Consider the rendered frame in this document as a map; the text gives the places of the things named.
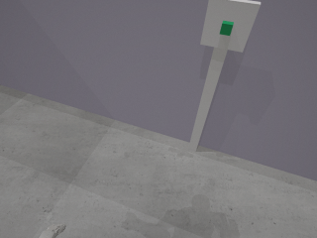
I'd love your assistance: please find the panel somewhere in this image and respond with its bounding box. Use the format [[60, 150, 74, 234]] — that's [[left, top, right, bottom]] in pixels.
[[188, 0, 261, 152]]

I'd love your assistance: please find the robot left hand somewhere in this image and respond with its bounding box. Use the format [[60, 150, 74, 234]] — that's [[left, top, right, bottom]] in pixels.
[[38, 223, 66, 238]]

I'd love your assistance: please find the button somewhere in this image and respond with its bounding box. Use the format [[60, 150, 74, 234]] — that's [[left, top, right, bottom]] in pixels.
[[220, 21, 234, 36]]

